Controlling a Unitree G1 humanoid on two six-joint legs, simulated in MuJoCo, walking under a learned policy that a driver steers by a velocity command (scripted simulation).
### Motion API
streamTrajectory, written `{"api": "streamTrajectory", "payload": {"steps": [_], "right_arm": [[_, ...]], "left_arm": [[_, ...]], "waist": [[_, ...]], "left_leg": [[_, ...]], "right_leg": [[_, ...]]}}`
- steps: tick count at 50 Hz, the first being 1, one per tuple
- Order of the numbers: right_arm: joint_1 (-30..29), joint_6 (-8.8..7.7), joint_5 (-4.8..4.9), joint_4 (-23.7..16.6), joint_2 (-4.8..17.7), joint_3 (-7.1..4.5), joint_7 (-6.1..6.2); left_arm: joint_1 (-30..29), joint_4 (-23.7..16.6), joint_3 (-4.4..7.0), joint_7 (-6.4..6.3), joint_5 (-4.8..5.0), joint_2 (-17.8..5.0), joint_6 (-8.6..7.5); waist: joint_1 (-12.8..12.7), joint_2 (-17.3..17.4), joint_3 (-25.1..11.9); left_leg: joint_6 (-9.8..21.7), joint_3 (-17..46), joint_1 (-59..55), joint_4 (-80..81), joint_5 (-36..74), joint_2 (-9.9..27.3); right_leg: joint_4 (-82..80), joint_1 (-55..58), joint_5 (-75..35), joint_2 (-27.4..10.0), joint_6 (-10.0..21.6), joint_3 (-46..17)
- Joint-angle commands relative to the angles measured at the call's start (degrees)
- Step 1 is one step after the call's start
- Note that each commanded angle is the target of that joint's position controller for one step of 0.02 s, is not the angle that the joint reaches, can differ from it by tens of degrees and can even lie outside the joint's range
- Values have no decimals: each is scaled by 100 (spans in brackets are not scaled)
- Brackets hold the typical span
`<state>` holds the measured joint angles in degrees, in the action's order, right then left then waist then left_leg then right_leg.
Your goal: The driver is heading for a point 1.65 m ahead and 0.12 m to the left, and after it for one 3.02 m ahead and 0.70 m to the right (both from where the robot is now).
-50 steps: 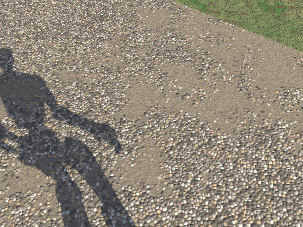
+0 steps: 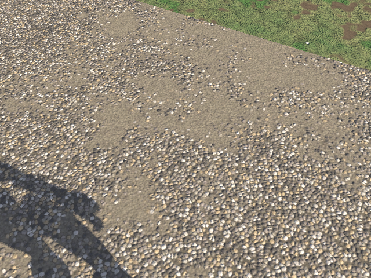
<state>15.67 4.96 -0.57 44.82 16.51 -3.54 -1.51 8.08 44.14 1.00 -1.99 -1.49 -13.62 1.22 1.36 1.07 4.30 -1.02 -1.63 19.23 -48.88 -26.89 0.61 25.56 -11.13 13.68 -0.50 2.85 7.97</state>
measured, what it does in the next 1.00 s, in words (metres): steps on the spot: left foot, then right foot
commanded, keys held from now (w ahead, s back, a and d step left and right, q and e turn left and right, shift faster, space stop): q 0.38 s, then no key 0.04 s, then e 0.24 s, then w+e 0.34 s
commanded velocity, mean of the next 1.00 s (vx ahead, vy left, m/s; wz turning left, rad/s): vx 0.08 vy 0.00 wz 0.10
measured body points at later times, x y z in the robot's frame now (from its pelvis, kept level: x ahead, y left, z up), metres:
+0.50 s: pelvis -0.02 +0.04 +0.00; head +0.01 +0.07 +0.45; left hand +0.01 +0.33 -0.13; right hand +0.16 -0.21 -0.09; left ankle -0.03 +0.10 -0.74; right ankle +0.03 -0.11 -0.69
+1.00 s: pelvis +0.04 +0.05 +0.00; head +0.05 +0.06 +0.45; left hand +0.08 +0.34 -0.13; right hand +0.17 -0.22 -0.10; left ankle +0.01 +0.14 -0.74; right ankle +0.02 -0.08 -0.72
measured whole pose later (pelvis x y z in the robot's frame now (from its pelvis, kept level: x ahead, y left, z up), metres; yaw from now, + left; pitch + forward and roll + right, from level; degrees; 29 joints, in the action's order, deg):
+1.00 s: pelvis +0.04 +0.05 +0.00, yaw +3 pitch +1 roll +0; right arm 13.5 -2.4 -1.9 42.4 17.5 -1.7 1.6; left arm 16.9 48.5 5.0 0.7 -1.1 -17.3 1.2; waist -0.2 -1.0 -0.2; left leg 2.7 -0.1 11.5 -25.5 -14.5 -2.5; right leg 41.1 -18.5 23.9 5.1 3.1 -9.8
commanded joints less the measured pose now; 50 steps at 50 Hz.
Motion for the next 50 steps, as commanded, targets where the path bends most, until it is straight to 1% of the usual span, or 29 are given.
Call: {"api": "streamTrajectory", "payload": {"steps": [1,3,4,5,6,7,8,9,10,12,15,21,27,29,30,31,32,33,34,36,37,38,41,44,46,47,48,49,50], "right_arm": [[-99,-75,28,-508,344,-65,-33],[45,-112,46,-525,332,-68,-51],[220,-160,38,-483,308,-63,-53],[328,-236,-23,-456,483,-98,-23],[376,-325,-103,-552,1121,-222,43],[628,-321,-55,-553,1663,-376,55],[667,-307,-28,-514,1417,-336,80],[285,-281,18,-573,1165,-269,114],[-171,-250,14,-669,971,-215,134],[-342,-271,48,-756,815,-165,154],[-58,-327,73,-697,903,-208,129],[171,-321,-9,-686,924,-227,169],[-125,-389,-144,-580,481,34,219],[-216,-393,-139,-475,538,77,253],[-303,-385,-91,-443,625,73,283],[-212,-398,-78,-388,673,68,307],[-147,-431,-82,-438,627,82,314],[26,-433,-32,-507,533,82,306],[-96,-395,-90,-416,521,111,351],[-469,-445,-157,-517,560,88,307],[-732,-463,-158,-617,602,60,237],[-830,-488,-151,-698,593,52,174],[-832,-627,-96,-705,429,99,97],[-654,-706,-49,-658,330,126,108],[59,-728,-14,-419,284,109,222],[541,-761,-42,-284,607,20,319],[1028,-782,-121,-293,1251,-110,406],[773,-770,-206,-287,1659,-222,426],[520,-786,-200,-300,1264,-144,399]], "left_arm": [[70,-228,289,36,-28,-965,-71],[-32,-232,336,63,-6,-1067,-54],[-88,-225,357,68,24,-1096,-30],[93,-162,364,79,13,-1032,-8],[311,-271,289,114,-47,-658,35],[-242,-585,242,29,-57,-651,145],[-256,-552,261,22,-31,-764,190],[-147,-468,271,52,39,-777,171],[-41,-360,299,77,61,-853,120],[211,-213,339,137,-48,-936,97],[219,-244,322,168,0,-826,137],[47,-320,308,106,17,-834,170],[210,-96,174,108,88,-596,153],[324,15,149,103,120,-585,136],[428,57,143,98,110,-598,97],[400,43,142,83,77,-700,34],[427,10,174,57,11,-978,-48],[180,-22,287,81,58,-1505,-78],[346,44,252,149,110,-1231,-90],[704,168,342,220,66,-1264,-23],[875,213,365,218,8,-1248,-1],[952,250,393,204,-14,-1260,1],[824,222,471,215,45,-1246,-31],[561,126,551,256,62,-1262,-57],[157,-15,586,263,72,-1212,-40],[83,-98,565,245,84,-1030,-88],[35,-349,403,270,157,-463,-166],[-144,-450,386,270,19,-583,-207],[-167,-443,443,308,-50,-875,-228]], "waist": [[-175,-957,-581],[-29,-894,-660],[117,-760,-690],[167,-250,-642],[40,1353,-567],[296,1572,-255],[220,845,-199],[35,645,-98],[-157,463,-43],[-188,530,-397],[-108,329,-585],[75,573,-514],[39,549,-609],[-53,525,-522],[-192,435,-453],[-211,241,-419],[-117,-179,-531],[222,-956,-462],[-13,-985,-667],[-258,-1173,-397],[-394,-1233,-152],[-409,-1232,11],[-309,-888,-85],[-159,-899,-326],[310,-744,-368],[511,-339,-482],[689,971,-839],[510,1007,-272],[233,413,136]], "left_leg": [[134,-158,12,477,-43,16],[268,-285,-414,1127,293,-43],[353,-351,-847,1819,826,-132],[455,136,-1269,2623,1339,-21],[775,2243,-1756,3351,2133,1468],[1640,3333,-1129,3432,3294,2270],[1843,2926,-1123,3316,3468,2065],[1730,2484,-974,3331,2944,1696],[1442,2105,-957,3356,2559,1251],[1305,1800,-1279,3208,3316,926],[1284,1853,-1575,3109,3516,893],[1391,2312,-1655,3108,2834,873],[1287,1948,-880,3087,2909,827],[1192,1901,-657,2974,2769,830],[1080,1842,-526,2793,2775,787],[882,1799,-412,2649,2723,730],[675,1598,-336,2258,2455,501],[446,880,-104,1953,1455,-249],[371,536,-330,1817,617,-407],[391,242,216,1203,-77,-582],[384,298,604,772,-256,-533],[358,405,883,431,-303,-434],[226,351,874,581,-100,-359],[209,198,-139,1537,192,-503],[271,61,-1647,2901,1149,-555],[330,474,-2829,3016,988,-112],[647,2477,-3400,3924,-1165,1527],[1040,3884,-2635,4409,-2037,2370],[1201,3592,-2184,4307,-1918,2283]], "right_leg": [[-495,435,-2095,-1667,979,-1072],[-216,248,-1925,-1658,797,-943],[89,-9,-1509,-1542,572,-744],[682,-470,-643,-1289,185,-453],[2256,-1676,1321,-548,-299,163],[3077,-2354,2431,224,-395,-457],[3659,-2347,2147,19,-402,-889],[3749,-2343,1608,-61,-387,-1000],[3577,-2285,1092,-129,-390,-1064],[3739,-2160,671,-31,-455,-972],[3664,-2244,533,3,-544,-1020],[2759,-2299,657,46,-599,-1079],[1449,-698,772,52,-368,-904],[703,-112,535,158,-256,-853],[34,220,95,201,-183,-837],[-533,491,-415,78,-118,-1124],[-731,666,-865,-495,9,-1928],[-680,473,-2041,-1166,458,-2844],[-791,324,-1551,-1446,867,-3229],[-1108,358,978,-1228,1037,-3575],[-1371,299,1933,-1223,1103,-3808],[-1541,255,2286,-1236,1173,-3957],[-1535,312,1841,-913,1128,-3671],[-1299,-186,1404,-545,976,-3347],[-790,-1149,1562,-140,663,-3095],[-114,-2186,1906,153,387,-2824],[1566,-2981,2154,723,95,-1925],[2535,-3576,1678,693,48,-1579],[2993,-3594,1176,212,106,-1725]]}}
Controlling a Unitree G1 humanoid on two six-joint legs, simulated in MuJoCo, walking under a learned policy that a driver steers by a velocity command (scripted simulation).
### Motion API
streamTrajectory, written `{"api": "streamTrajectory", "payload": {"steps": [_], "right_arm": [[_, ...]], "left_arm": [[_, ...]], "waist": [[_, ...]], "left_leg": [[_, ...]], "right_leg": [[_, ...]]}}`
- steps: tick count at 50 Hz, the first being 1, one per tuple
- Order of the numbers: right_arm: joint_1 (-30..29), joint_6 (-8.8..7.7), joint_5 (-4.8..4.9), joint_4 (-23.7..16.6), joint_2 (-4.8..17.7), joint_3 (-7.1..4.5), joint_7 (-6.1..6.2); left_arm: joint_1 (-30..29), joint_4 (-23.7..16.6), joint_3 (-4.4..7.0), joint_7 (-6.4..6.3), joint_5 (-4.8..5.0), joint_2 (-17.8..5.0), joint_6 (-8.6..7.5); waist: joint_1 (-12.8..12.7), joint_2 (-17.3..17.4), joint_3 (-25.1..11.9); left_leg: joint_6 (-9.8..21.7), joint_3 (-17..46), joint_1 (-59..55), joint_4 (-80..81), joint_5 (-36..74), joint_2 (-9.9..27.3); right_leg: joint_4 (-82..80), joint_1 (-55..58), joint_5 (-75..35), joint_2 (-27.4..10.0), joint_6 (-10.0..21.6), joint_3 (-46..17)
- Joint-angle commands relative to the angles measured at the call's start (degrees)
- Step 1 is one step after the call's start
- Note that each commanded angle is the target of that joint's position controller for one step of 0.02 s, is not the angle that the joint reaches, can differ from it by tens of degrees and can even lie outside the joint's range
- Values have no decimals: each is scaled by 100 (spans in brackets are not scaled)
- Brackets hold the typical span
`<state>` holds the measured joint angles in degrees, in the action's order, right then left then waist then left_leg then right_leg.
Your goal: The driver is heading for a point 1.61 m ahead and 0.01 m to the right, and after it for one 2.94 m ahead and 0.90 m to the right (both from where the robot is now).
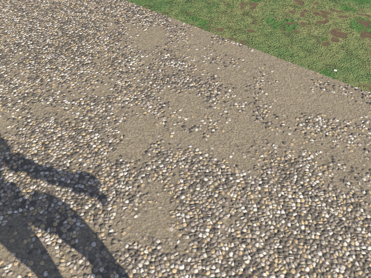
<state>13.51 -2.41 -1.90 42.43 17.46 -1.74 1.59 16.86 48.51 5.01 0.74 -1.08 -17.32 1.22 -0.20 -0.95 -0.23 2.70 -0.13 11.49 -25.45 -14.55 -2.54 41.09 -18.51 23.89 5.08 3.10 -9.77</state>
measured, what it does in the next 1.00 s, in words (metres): walks ahead: right foot, then left foot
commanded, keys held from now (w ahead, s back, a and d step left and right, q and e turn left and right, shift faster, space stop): w+e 0.26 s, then w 0.10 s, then w+q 0.64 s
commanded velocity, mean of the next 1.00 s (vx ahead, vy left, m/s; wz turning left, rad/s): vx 0.47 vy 0.00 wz -0.02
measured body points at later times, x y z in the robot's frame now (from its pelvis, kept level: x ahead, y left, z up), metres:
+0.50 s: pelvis +0.24 -0.06 -0.01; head +0.28 -0.07 +0.43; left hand +0.45 +0.13 -0.13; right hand +0.16 -0.30 -0.15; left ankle +0.11 +0.09 -0.63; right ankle +0.28 -0.13 -0.74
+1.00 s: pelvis +0.52 -0.07 -0.02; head +0.55 -0.07 +0.42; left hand +0.51 +0.18 -0.17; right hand +0.68 -0.32 -0.14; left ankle +0.59 -0.03 -0.74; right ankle +0.32 -0.16 -0.65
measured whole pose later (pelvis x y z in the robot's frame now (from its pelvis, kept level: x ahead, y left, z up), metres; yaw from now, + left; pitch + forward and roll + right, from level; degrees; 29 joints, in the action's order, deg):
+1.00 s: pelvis +0.52 -0.07 -0.02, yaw +3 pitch +1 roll +0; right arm 6.7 -1.8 -1.8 45.6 14.3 -2.6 -1.9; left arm 20.5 53.3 1.2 -0.8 -1.2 -13.1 -3.5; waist -1.0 -0.1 3.8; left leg 9.1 -5.8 24.8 -35.7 -11.9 -5.1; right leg 62.6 -9.3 25.8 -1.1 1.8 7.5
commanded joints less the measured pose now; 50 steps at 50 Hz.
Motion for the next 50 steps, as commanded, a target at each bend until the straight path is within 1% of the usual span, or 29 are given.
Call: {"api": "streamTrajectory", "payload": {"steps": [1,2,3,5,8,10,14,16,17,18,19,20,21,22,23,24,26,28,30,33,36,40,43,45,46,47,48,49,50], "right_arm": [[482,-99,-7,-108,789,-228,44],[363,-156,11,-141,623,-178,12],[421,-201,14,-104,563,-155,7],[722,-265,31,51,522,-152,-58],[1106,-292,38,262,429,-136,-132],[1139,-291,41,345,376,-114,-140],[1344,-288,59,599,485,-111,-92],[1443,-265,72,774,582,-106,-56],[1456,-239,74,850,677,-113,-35],[1457,-207,78,893,741,-114,-22],[1396,-190,121,912,729,-86,-29],[1419,-205,136,730,424,4,-72],[1949,-179,326,604,-24,68,-160],[1196,-176,226,524,711,-125,-117],[826,-229,275,388,492,-89,-148],[902,-240,252,477,360,-66,-165],[1254,-30,70,730,156,-53,-223],[1314,96,32,799,45,-81,-306],[962,145,42,708,-11,-110,-361],[291,144,57,511,-41,-126,-396],[-300,97,54,325,-164,-65,-444],[-1073,83,12,24,-251,24,-511],[-956,94,-4,-21,-133,-11,-490],[-270,100,-28,145,53,-100,-439],[340,63,-50,321,225,-192,-408],[1196,29,-119,562,518,-336,-341],[1321,74,-138,536,1249,-555,-244],[1257,112,89,471,1292,-576,-273],[959,129,159,509,1122,-544,-231]], "left_arm": [[-826,-719,60,112,-84,-523,-244],[-618,-604,55,175,-91,-479,-243],[-583,-547,47,238,-133,-447,-218],[-774,-645,2,319,-133,-348,-175],[-1322,-897,-73,394,-117,-242,-146],[-1700,-1065,-151,441,-122,-136,-158],[-2354,-1379,-313,514,-128,40,-178],[-2055,-1309,-311,423,-154,-18,-195],[-1641,-1181,-281,357,-167,-100,-218],[-925,-950,-218,292,-177,-245,-264],[-9,-624,-136,203,-224,-397,-320],[821,-429,-1,86,-313,-864,-337],[783,-466,78,42,-204,-1225,-302],[589,-515,108,-11,-27,-1084,-260],[151,-416,13,-53,-17,-812,-303],[-51,-348,-75,-40,-38,-471,-377],[-313,-263,-174,-55,-31,-159,-525],[-181,-153,-191,-42,-16,-115,-666],[-66,-41,-168,-37,4,-190,-742],[154,80,-191,-51,2,-128,-758],[284,177,-228,-86,19,-115,-766],[748,405,-243,-195,11,-223,-722],[760,479,-222,-279,-29,-431,-641],[626,457,-173,-330,-72,-631,-553],[575,411,-152,-323,-87,-703,-508],[398,295,-146,-288,-59,-724,-501],[691,-55,-278,-160,40,-73,-565],[206,-288,-208,-119,7,-380,-632],[-281,-446,-226,-87,-4,-365,-711]], "waist": [[203,430,737],[123,540,694],[146,669,620],[216,653,507],[340,633,560],[387,662,651],[491,702,746],[278,802,499],[51,873,220],[-269,886,-202],[-718,767,-642],[-952,135,-1330],[-519,-1057,-2253],[-775,29,-1799],[-504,-86,-834],[-238,142,-237],[137,-12,75],[219,-94,131],[216,-188,344],[91,-236,551],[-18,-235,612],[-260,-189,683],[-89,-331,418],[269,-484,-13],[533,-463,-370],[1001,-147,-788],[672,1210,-1323],[740,772,-1639],[643,307,-754]], "left_leg": [[706,2807,-1256,1956,-2584,2234],[567,2141,-1241,1967,-1778,1918],[521,1617,-1256,1941,-1003,1717],[461,922,-1380,1768,409,1536],[471,311,-1500,1633,1885,1512],[448,-51,-1384,1616,2358,1429],[361,-505,-1303,1552,3265,1500],[321,-699,-1476,966,5276,1571],[323,-761,-1583,358,6233,1617],[321,-784,-1497,-494,6471,1662],[282,-908,-832,-1610,5810,1589],[246,-905,455,-3366,2896,1305],[16,-493,2207,-5572,-1641,210],[93,361,2548,-5770,-1015,334],[133,437,2613,-5438,-598,521],[141,374,2350,-4916,-442,713],[75,374,1731,-4364,-307,851],[50,343,1679,-4208,-126,803],[20,323,2114,-3981,289,847],[-41,241,2705,-3424,966,832],[-59,-51,2682,-2435,1571,743],[115,-561,2644,-1408,1608,581],[421,-876,2106,-1091,859,167],[706,-956,1281,-1007,206,-183],[878,-817,511,-729,45,-306],[1165,-252,-789,-212,45,-37],[2018,2448,-2716,-201,159,1742],[2465,4414,-3083,627,427,2244],[2206,3456,-2429,844,550,2085]], "right_leg": [[1568,-2749,-252,-444,41,96],[1679,-2608,-570,-499,-32,206],[1950,-2572,-798,-513,-80,380],[2248,-2699,-1106,-553,-106,526],[2029,-2957,-1353,-577,-170,741],[1381,-2802,-1632,-575,-188,992],[-114,-1949,-1748,-503,33,1619],[-520,-1116,-1472,-164,314,1830],[-596,-591,-1279,35,477,1863],[-815,255,-1262,167,649,1758],[-1283,1637,-1561,97,826,1515],[-1362,3195,-765,-1257,1091,46],[-1890,4443,-1086,-3117,1864,-3034],[-2163,3729,-1536,-2825,1719,-2540],[-2361,2782,-1919,-2589,1556,-1528],[-2622,1932,-2427,-2324,1303,-897],[-2962,1070,-2563,-1887,938,-33],[-3211,892,-2738,-1775,857,330],[-3425,916,-2739,-1689,742,723],[-3503,1125,-3053,-1543,567,1208],[-3405,1312,-3631,-1469,425,1627],[-3185,2064,-4516,-1686,346,1892],[-2384,2626,-6559,-1829,232,2125],[-1163,2687,-7628,-1923,227,2232],[-161,2424,-7199,-1932,269,2228],[1373,1506,-5812,-1760,183,2311],[3630,-974,-1088,-826,-131,2280],[4572,-2155,621,-181,-171,1023],[4280,-2619,-53,-642,-128,624]]}}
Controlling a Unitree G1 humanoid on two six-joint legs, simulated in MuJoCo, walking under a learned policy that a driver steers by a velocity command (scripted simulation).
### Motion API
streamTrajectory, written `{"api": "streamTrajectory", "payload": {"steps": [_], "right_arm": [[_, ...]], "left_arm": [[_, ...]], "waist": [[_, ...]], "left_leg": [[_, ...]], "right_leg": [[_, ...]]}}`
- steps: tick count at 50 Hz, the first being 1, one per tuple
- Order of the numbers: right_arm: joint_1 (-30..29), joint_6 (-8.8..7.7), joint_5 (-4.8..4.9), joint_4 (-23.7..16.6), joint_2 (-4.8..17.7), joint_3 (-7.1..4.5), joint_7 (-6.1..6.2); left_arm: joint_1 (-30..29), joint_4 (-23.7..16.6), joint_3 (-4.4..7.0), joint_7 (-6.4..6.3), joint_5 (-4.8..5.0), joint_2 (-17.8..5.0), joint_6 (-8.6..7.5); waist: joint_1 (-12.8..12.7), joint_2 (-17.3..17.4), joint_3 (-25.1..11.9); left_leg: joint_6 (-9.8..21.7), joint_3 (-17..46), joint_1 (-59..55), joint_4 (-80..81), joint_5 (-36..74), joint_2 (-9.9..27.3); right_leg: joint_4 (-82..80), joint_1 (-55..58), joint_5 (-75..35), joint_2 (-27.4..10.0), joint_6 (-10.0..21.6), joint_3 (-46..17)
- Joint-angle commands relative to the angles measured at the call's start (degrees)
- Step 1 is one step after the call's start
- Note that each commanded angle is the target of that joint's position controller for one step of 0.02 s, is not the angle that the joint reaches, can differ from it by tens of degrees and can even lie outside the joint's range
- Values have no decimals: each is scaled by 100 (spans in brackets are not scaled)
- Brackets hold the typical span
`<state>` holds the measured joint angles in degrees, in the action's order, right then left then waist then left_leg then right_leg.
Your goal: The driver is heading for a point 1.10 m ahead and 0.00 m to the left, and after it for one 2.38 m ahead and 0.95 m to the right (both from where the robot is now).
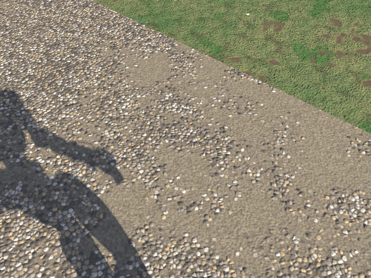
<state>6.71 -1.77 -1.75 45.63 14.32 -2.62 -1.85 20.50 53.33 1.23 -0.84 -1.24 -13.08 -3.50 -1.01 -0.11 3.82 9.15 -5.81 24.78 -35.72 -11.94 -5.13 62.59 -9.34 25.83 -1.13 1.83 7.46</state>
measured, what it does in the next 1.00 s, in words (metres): walks ahead: right foot, then left foot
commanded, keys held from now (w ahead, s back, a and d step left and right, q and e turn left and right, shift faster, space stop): w+q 0.28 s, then w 0.12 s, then w+e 0.60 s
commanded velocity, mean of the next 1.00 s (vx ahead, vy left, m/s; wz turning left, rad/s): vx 0.50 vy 0.00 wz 0.06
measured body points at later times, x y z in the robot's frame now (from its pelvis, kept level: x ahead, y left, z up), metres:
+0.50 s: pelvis +0.29 -0.03 +0.01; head +0.32 -0.03 +0.45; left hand +0.42 +0.25 -0.09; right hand +0.34 -0.31 -0.13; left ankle +0.09 +0.04 -0.67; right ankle +0.40 -0.10 -0.72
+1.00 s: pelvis +0.53 +0.03 +0.01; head +0.56 +0.04 +0.46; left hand +0.49 +0.31 -0.12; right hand +0.77 -0.18 -0.06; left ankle +0.62 +0.13 -0.72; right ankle +0.41 -0.09 -0.70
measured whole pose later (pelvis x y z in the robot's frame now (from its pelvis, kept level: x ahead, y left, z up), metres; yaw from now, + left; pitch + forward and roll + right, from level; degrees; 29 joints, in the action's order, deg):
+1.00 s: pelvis +0.53 +0.03 +0.01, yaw +0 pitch +2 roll -1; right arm 1.3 -4.8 -2.5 39.5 13.8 0.3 0.2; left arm 26.2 50.7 4.1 0.3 0.2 -15.4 -2.5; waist -5.1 -0.4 1.3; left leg 1.5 0.1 24.2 -30.3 -7.0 -1.2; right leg 39.1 -7.9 25.6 6.6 3.9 -10.3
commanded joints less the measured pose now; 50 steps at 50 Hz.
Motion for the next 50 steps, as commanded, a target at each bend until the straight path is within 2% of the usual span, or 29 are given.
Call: {"api": "streamTrajectory", "payload": {"steps": [1,2,3,4,6,8,12,17,18,20,21,22,23,24,25,26,27,29,30,32,35,37,41,43,45,47,48,49,50], "right_arm": [[1367,60,149,188,1124,-383,136],[1099,32,137,156,909,-327,149],[930,-8,169,134,767,-277,170],[878,-65,177,111,721,-248,164],[1015,-168,184,151,865,-282,142],[1210,-186,173,174,983,-316,145],[1675,-149,173,222,983,-332,151],[2015,-145,95,249,1000,-326,211],[1987,-160,86,244,1008,-319,233],[1751,-203,70,210,1079,-317,261],[1655,-228,59,221,1146,-324,255],[1635,-247,54,249,1111,-304,225],[1719,-272,60,140,811,-209,198],[2599,-269,235,89,345,-132,159],[2445,-250,22,200,728,-145,186],[1861,-247,-30,103,810,-156,154],[1361,-272,-59,-17,789,-125,122],[1171,-207,-138,-134,675,-84,72],[1200,-168,-146,-135,599,-51,51],[1094,-121,-141,-193,508,1,34],[368,-88,-118,-437,443,74,37],[-158,-92,-91,-606,387,126,33],[-830,-137,-7,-833,373,178,41],[-987,-181,27,-925,406,180,60],[-763,-231,40,-911,501,148,90],[93,-311,29,-659,666,61,170],[752,-390,-57,-535,989,-47,256],[1513,-377,-181,-541,1478,-166,353],[1409,-255,-112,-480,1651,-244,349]], "left_arm": [[-616,-946,131,81,47,-783,-298],[-546,-882,143,75,6,-764,-264],[-428,-882,131,78,-97,-727,-147],[-321,-863,119,101,-162,-666,-24],[-390,-952,105,141,-186,-575,127],[-803,-1135,95,162,-170,-555,167],[-1757,-1466,68,176,-127,-567,162],[-2400,-1717,13,226,-66,-599,51],[-2359,-1730,20,228,-62,-636,24],[-1809,-1580,81,206,-60,-787,-25],[-1249,-1390,146,167,-55,-909,-56],[-473,-1137,214,108,-71,-1029,-114],[408,-1032,294,27,-163,-1351,-159],[653,-914,470,28,-226,-2007,-106],[300,-893,417,107,-11,-1557,-23],[-289,-1024,335,146,53,-1133,-2],[-489,-1025,272,183,36,-877,-22],[-403,-849,214,174,59,-724,-74],[-272,-756,222,173,75,-750,-104],[-12,-619,268,158,121,-848,-139],[224,-529,323,118,126,-943,-93],[393,-482,346,117,130,-936,-66],[734,-422,406,112,89,-1015,-33],[780,-436,430,96,54,-1045,-7],[595,-513,466,66,33,-1110,19],[325,-597,492,73,61,-1169,15],[295,-659,456,113,119,-1009,-35],[404,-876,338,121,256,-525,-73],[716,-1017,350,102,192,-635,-18]], "waist": [[469,-53,-604],[204,-266,-277],[13,-211,-209],[-78,-104,-293],[-121,19,-357],[-11,150,-276],[387,379,-177],[659,467,-179],[609,492,-175],[308,537,-240],[52,492,-448],[-314,250,-836],[-622,-219,-1534],[-202,-1742,-2020],[-88,-1062,-1547],[30,-461,-726],[3,-105,-469],[170,-395,-354],[204,-524,-429],[223,-495,-480],[86,-445,-232],[-61,-440,-135],[-312,-421,-196],[-340,-447,-229],[-163,-489,-281],[276,-322,-555],[557,116,-1018],[776,979,-1839],[454,1747,-1851]], "left_leg": [[1283,3436,-2931,2020,709,2160],[1010,2926,-2302,2104,1236,1830],[877,2541,-1849,2190,1621,1558],[814,2296,-1626,2237,1842,1381],[790,2050,-1415,2268,2287,1165],[694,2007,-1344,2353,2186,1041],[473,2161,-1750,2273,1926,943],[363,2350,-2391,1956,2374,1155],[290,2412,-2422,1900,2463,1245],[88,2443,-2305,1646,2942,1354],[0,2284,-2369,1122,3659,1275],[-114,1945,-2278,77,3850,966],[-231,1621,-1601,-1470,2563,659],[-527,1074,207,-3293,-1239,-433],[-446,1355,980,-3788,-1647,-151],[-461,1220,1143,-3756,-1047,248],[-493,1113,1052,-3439,-687,450],[-630,978,751,-2880,-529,695],[-711,904,621,-2735,-519,698],[-865,784,660,-2442,-551,724],[-1071,648,963,-1670,-182,817],[-1149,608,965,-1036,278,807],[-1184,599,778,-255,736,644],[-1136,636,585,0,667,554],[-1035,710,-11,382,410,471],[-862,678,-1382,1020,321,332],[-643,1246,-2446,1243,28,940],[-277,2899,-3816,1543,-1191,2455],[219,4860,-3829,2149,-1799,3133]], "right_leg": [[1580,-3318,-650,-226,-14,-1006],[1106,-3000,-743,-381,-62,-987],[799,-2633,-772,-453,-172,-983],[580,-2370,-802,-486,-259,-961],[205,-2309,-959,-470,-401,-820],[-302,-2506,-1375,-483,-504,-733],[-1490,-2878,-2169,-379,-560,-737],[-2597,-2705,-2450,-137,-370,-706],[-2796,-2463,-2410,-114,-279,-742],[-3153,-1550,-2092,18,-59,-746],[-3300,-939,-1826,183,67,-637],[-3623,-37,-1856,210,222,-592],[-3714,1142,-1012,-794,506,-1718],[-4381,2392,-668,-2163,1386,-4711],[-4828,2011,53,-2071,1484,-5517],[-4826,1275,-9,-1815,1398,-4499],[-4854,775,-772,-1484,1278,-3776],[-4925,334,-2081,-950,1064,-2946],[-4926,295,-2623,-850,1084,-2775],[-4978,255,-3127,-784,1212,-2595],[-5229,61,-2752,-696,1276,-2514],[-5261,12,-2638,-596,1181,-2475],[-4941,250,-3059,-580,1078,-2561],[-4681,357,-3377,-630,1018,-2698],[-4395,246,-3437,-655,867,-2877],[-3619,-130,-3553,-390,653,-2868],[-2530,-567,-3129,-21,493,-2555],[-942,-1584,-1284,495,295,-1786],[-27,-2718,655,845,273,-1268]]}}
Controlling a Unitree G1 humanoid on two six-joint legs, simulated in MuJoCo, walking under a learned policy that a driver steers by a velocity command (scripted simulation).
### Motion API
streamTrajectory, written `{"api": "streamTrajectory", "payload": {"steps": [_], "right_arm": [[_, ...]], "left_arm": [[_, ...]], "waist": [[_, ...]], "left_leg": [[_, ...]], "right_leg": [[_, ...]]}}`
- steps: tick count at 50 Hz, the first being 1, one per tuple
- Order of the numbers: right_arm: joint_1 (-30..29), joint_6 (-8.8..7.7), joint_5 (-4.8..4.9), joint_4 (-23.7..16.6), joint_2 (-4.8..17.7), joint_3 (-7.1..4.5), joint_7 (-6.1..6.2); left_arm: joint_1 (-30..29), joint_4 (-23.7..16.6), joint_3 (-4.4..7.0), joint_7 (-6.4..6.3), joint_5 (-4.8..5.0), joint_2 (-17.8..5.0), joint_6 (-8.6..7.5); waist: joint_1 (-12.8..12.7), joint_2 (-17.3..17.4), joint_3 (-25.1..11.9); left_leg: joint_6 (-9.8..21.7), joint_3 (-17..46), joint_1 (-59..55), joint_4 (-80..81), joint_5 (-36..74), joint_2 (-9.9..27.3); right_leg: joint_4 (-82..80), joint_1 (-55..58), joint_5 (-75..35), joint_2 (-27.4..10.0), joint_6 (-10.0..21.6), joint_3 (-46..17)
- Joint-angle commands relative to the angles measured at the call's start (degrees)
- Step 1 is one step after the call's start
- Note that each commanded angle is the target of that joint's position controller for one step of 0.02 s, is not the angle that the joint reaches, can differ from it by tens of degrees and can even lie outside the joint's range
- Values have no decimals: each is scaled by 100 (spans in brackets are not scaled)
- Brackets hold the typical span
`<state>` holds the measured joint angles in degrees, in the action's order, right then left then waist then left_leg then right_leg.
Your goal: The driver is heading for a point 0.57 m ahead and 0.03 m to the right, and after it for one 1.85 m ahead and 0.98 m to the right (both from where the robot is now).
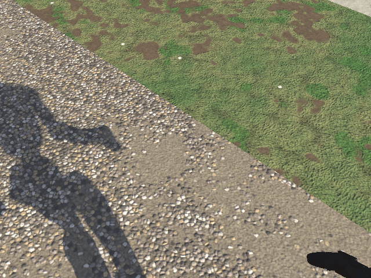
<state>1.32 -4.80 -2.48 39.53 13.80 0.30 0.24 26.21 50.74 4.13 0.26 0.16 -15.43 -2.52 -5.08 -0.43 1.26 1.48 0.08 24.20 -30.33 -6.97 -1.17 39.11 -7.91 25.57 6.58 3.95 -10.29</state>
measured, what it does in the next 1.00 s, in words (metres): walks ahead, turning right: right foot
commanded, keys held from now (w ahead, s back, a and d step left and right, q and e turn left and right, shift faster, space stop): w+e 0.38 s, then w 0.02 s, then w+q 0.30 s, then w+e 0.30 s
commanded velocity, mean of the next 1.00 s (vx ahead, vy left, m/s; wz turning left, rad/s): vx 0.50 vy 0.00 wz -0.27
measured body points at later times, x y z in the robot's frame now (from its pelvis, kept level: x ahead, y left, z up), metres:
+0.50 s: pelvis +0.24 -0.05 -0.01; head +0.27 -0.07 +0.44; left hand +0.52 +0.10 -0.09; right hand +0.12 -0.29 -0.15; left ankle +0.09 +0.10 -0.71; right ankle +0.31 -0.15 -0.73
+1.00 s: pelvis +0.49 -0.11 +0.00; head +0.52 -0.11 +0.45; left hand +0.47 +0.15 -0.14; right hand +0.64 -0.37 -0.10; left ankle +0.64 -0.04 -0.72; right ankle +0.31 -0.15 -0.73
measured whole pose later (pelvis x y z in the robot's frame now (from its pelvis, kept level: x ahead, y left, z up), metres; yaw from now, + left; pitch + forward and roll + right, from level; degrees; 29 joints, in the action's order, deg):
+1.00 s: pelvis +0.49 -0.11 +0.00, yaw -16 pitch +1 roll -1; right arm 1.1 -2.4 -1.7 45.1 11.7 -1.2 -1.7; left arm 28.0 58.0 1.8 -0.3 -1.1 -12.0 -4.1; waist -4.6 1.3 2.7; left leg 2.9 -3.2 28.8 -32.6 -7.1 2.2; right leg 15.0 6.0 22.0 3.4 2.6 4.2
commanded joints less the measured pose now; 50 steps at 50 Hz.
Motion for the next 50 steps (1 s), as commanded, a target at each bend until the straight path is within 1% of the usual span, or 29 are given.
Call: {"api": "streamTrajectory", "payload": {"steps": [1,2,3,4,5,9,12,15,19,21,22,23,24,25,26,27,28,29,30,31,32,35,38,41,43,46,48,49,50], "right_arm": [[1593,100,0,53,1176,-453,111],[1319,86,47,7,745,-355,77],[1181,59,44,26,589,-309,59],[1221,11,55,95,539,-292,66],[1271,-38,71,151,536,-297,58],[1590,-166,151,349,652,-370,11],[1791,-146,139,492,660,-391,4],[1889,-128,134,593,716,-415,-2],[2226,-52,131,786,911,-477,47],[2450,24,126,946,964,-468,64],[2534,63,119,1035,1028,-463,63],[2569,103,123,1102,1059,-444,59],[2503,126,167,1087,1001,-399,56],[2635,105,292,811,505,-250,-9],[2780,118,340,698,456,-273,-46],[2088,145,263,643,920,-419,0],[1879,94,321,599,689,-363,-29],[1996,97,307,724,602,-356,-47],[2114,184,188,824,572,-378,-61],[2370,286,108,983,493,-373,-92],[2421,349,92,1033,440,-388,-132],[2026,421,116,944,292,-409,-226],[1315,388,62,730,272,-407,-243],[617,338,25,538,127,-310,-258],[199,321,43,419,90,-260,-253],[-132,268,77,268,238,-265,-215],[-71,206,91,242,345,-286,-181],[237,167,95,322,417,-317,-146],[895,114,80,534,515,-374,-95]], "left_arm": [[86,-555,99,-31,-103,-640,-10],[-261,-536,95,41,-157,-585,18],[-413,-565,83,96,-162,-457,45],[-527,-607,93,142,-228,-449,103],[-531,-595,84,186,-256,-422,165],[-1099,-871,53,302,-239,-347,256],[-1677,-1092,2,362,-232,-288,263],[-2248,-1290,-93,434,-214,-169,232],[-2819,-1552,-136,479,-247,-207,224],[-2793,-1572,-134,421,-296,-213,208],[-2519,-1486,-113,367,-318,-237,182],[-1859,-1263,-63,307,-341,-311,123],[-885,-917,20,228,-406,-469,47],[-96,-790,158,116,-536,-1045,9],[15,-788,252,50,-302,-1456,55],[-257,-798,238,-16,-175,-1299,76],[-627,-714,130,-43,-175,-963,27],[-889,-662,25,-26,-182,-609,-30],[-1085,-621,-43,-26,-150,-410,-97],[-1200,-609,-82,-26,-144,-286,-147],[-1134,-571,-92,-22,-146,-256,-216],[-944,-390,-44,-28,-113,-379,-343],[-532,-115,-82,-30,-81,-303,-349],[-338,87,-109,-18,-29,-311,-323],[-33,253,-90,-32,-54,-425,-301],[197,430,-59,-72,-103,-569,-248],[115,470,-43,-94,-137,-626,-223],[-14,463,-31,-95,-152,-669,-218],[-130,461,-20,-82,-141,-703,-210]], "waist": [[688,843,-831],[675,339,-307],[579,387,-54],[524,606,38],[490,684,33],[472,561,-47],[562,516,103],[673,540,224],[823,531,366],[792,566,297],[655,625,126],[349,581,-222],[-104,374,-753],[-312,-509,-1667],[-193,-1247,-2344],[-280,-274,-1663],[-22,-270,-840],[250,-118,-379],[456,-277,-152],[581,-387,-105],[603,-386,-121],[647,-353,113],[524,-294,339],[444,-297,430],[305,-268,464],[268,-287,494],[392,-332,434],[568,-364,289],[869,-295,-54]], "left_leg": [[1019,3830,-3082,1588,-2719,2565],[918,2993,-2470,1686,-2289,2209],[785,2245,-2038,1850,-1478,1939],[704,1738,-1838,1924,-881,1752],[657,1338,-1756,1966,-329,1591],[760,562,-1957,2104,843,1624],[754,16,-2074,2162,1224,1546],[645,-505,-2028,2146,1318,1430],[539,-835,-2474,1940,1775,1625],[513,-946,-2661,1466,3062,1683],[515,-985,-2715,990,3993,1709],[489,-1061,-2639,199,4437,1672],[401,-1212,-1990,-968,3834,1490],[223,-1200,-276,-2883,1221,1084],[58,-658,1000,-4626,-2443,81],[128,228,1382,-4834,-1957,262],[178,325,1367,-4514,-1582,448],[194,296,1084,-3963,-1345,643],[167,294,814,-3641,-1210,714],[129,260,525,-3550,-1072,695],[121,237,433,-3558,-941,635],[87,227,948,-3329,-358,668],[-4,222,1458,-2591,118,633],[-101,-260,1362,-1435,545,687],[-109,-375,1257,-952,610,593],[5,-327,1263,-564,357,493],[134,-321,904,-328,-58,375],[215,-361,340,-162,-303,233],[316,-446,-593,147,-312,55]], "right_leg": [[2833,-3129,296,-461,89,424],[2813,-3064,-170,-619,54,452],[2626,-2905,-439,-772,-1,503],[2512,-2821,-553,-883,-54,561],[2559,-2744,-702,-895,-102,632],[2505,-3171,-1312,-980,-222,681],[1929,-3448,-1829,-1017,-296,807],[883,-3099,-2395,-1014,-241,1096],[-25,-2751,-2027,-913,28,1527],[-367,-2253,-1447,-639,241,1664],[-503,-1767,-1169,-424,369,1707],[-812,-946,-1181,-228,507,1675],[-1164,473,-1497,-280,639,1507],[-1290,2430,-806,-1951,1052,-432],[-2063,3015,-1530,-3382,1613,-2873],[-2016,2388,-2277,-3039,1428,-1992],[-2120,1521,-2738,-2771,1230,-1016],[-2359,823,-2945,-2449,892,-391],[-2525,381,-2990,-2205,659,28],[-2691,94,-2937,-2062,547,336],[-2809,-1,-3037,-2016,530,473],[-3131,52,-3039,-1952,477,945],[-3222,255,-3208,-1842,615,1021],[-3199,417,-3590,-1689,728,1024],[-3101,646,-3827,-1755,771,911],[-2825,1165,-4138,-1938,814,640],[-2514,1309,-4572,-1988,760,532],[-2160,1224,-5119,-1939,674,553],[-1413,1042,-5533,-1766,576,652]]}}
